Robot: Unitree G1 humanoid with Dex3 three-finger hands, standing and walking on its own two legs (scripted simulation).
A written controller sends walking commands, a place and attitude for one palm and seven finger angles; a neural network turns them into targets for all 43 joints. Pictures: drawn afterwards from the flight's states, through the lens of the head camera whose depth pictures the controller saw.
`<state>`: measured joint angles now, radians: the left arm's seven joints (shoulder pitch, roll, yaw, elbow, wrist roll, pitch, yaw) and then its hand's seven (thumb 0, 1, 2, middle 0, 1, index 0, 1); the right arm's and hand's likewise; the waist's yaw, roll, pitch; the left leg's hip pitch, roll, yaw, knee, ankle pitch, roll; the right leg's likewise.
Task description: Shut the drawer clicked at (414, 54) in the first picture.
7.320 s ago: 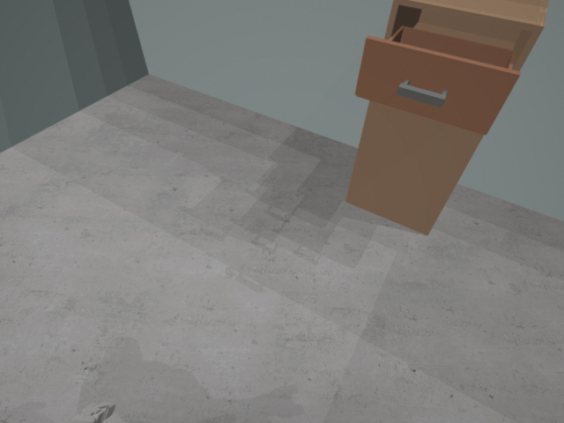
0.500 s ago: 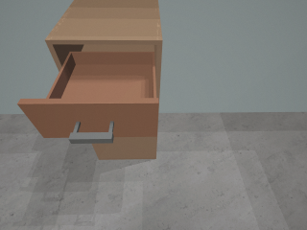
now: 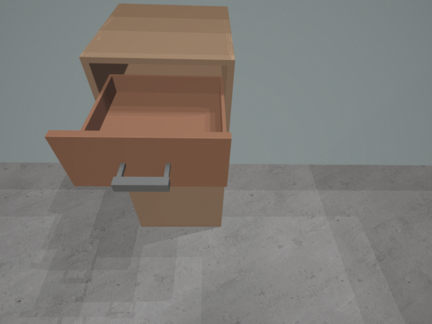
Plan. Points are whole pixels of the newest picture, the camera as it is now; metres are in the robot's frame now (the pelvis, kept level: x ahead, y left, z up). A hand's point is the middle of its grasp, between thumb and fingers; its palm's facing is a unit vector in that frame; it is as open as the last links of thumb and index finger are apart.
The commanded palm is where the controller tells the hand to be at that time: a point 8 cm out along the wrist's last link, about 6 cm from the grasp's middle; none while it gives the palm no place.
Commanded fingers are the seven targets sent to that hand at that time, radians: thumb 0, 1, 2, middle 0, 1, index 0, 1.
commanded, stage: shuffle to correct the standing spot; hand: left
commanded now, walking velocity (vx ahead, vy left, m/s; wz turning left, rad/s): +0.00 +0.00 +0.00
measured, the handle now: (143, 176) +0.39 +0.18 +0.04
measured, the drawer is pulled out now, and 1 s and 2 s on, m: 0.29 0.29 0.29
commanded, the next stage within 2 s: come to a stop and stand still in 0.48 s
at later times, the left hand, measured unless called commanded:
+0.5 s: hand out of the picture +0.01 +0.14 -0.19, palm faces +0.06 -0.99 -0.13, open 7.4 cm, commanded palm none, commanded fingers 0.00 0.90 0.90 -0.20 -0.30 -0.20 -0.30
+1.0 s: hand out of the picture +0.09 +0.16 -0.19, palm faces +0.08 -0.98 -0.19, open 7.3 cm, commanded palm none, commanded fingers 0.00 0.90 0.90 -0.20 -0.30 -0.20 -0.30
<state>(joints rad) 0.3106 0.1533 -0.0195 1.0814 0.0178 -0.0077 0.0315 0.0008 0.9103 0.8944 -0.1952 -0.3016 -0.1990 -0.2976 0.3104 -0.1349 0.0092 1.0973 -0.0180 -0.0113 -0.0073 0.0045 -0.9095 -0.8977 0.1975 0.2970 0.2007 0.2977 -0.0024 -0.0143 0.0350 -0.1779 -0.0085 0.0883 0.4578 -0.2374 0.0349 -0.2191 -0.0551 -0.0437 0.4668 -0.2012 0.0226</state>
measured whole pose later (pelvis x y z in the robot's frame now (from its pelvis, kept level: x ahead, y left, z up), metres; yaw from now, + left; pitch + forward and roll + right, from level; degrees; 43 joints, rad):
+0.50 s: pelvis +0.06 -0.01 -0.01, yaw +1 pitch -1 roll +0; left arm 0.40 0.13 0.01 1.11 0.03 -0.03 0.01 0.00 0.91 0.89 -0.19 -0.30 -0.20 -0.30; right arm 0.34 -0.11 0.00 1.12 -0.02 -0.04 -0.02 0.00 -0.91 -0.90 0.20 0.30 0.20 0.30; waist 0.00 -0.03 0.01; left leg -0.18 0.01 0.06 0.57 -0.38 0.01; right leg -0.22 -0.04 -0.07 0.58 -0.35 0.00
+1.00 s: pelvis +0.09 -0.02 -0.01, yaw +2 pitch -3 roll +0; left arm 0.27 0.17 0.03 1.05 0.02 0.02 0.04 0.01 0.93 0.89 -0.20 -0.30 -0.20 -0.30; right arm 0.25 -0.12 -0.01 1.11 -0.02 0.00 -0.04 0.02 -0.94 -0.90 0.20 0.30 0.20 0.30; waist 0.01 -0.04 0.10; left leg -0.15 0.01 0.13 0.53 -0.33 0.04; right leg -0.23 -0.06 -0.05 0.55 -0.24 0.02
